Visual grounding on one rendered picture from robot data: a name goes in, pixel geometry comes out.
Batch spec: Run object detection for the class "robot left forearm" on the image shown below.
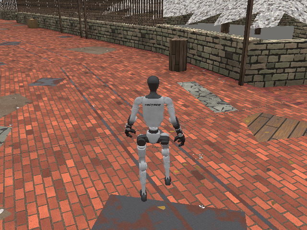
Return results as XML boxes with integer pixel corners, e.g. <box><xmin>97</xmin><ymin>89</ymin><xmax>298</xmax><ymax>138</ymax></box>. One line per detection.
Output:
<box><xmin>126</xmin><ymin>115</ymin><xmax>134</xmax><ymax>131</ymax></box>

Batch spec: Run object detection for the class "right robot foot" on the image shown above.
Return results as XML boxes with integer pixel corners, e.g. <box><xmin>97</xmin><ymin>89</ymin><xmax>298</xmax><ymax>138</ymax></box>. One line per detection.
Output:
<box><xmin>165</xmin><ymin>177</ymin><xmax>171</xmax><ymax>185</ymax></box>

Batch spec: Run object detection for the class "robot left upper arm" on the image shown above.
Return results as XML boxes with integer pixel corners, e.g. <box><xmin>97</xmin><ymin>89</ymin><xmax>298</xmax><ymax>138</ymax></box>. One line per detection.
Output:
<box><xmin>129</xmin><ymin>96</ymin><xmax>143</xmax><ymax>122</ymax></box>

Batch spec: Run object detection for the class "robot right hand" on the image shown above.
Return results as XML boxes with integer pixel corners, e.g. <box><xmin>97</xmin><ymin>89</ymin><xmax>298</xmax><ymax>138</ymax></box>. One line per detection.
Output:
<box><xmin>174</xmin><ymin>135</ymin><xmax>185</xmax><ymax>147</ymax></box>

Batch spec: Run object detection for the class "robot right forearm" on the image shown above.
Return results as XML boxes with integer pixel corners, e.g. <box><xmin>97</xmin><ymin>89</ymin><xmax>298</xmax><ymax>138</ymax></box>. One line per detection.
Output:
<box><xmin>172</xmin><ymin>117</ymin><xmax>183</xmax><ymax>137</ymax></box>

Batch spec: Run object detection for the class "robot left hand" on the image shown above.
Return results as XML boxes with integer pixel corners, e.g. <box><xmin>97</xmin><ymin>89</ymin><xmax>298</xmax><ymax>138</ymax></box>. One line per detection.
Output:
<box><xmin>125</xmin><ymin>129</ymin><xmax>136</xmax><ymax>138</ymax></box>

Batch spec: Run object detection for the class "robot left shin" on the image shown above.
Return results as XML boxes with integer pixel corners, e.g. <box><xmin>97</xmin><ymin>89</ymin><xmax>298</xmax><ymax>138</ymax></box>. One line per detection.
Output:
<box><xmin>139</xmin><ymin>163</ymin><xmax>146</xmax><ymax>195</ymax></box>

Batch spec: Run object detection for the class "robot right upper arm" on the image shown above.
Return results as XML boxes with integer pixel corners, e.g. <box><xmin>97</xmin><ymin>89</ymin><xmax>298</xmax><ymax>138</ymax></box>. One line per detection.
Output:
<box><xmin>163</xmin><ymin>97</ymin><xmax>177</xmax><ymax>124</ymax></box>

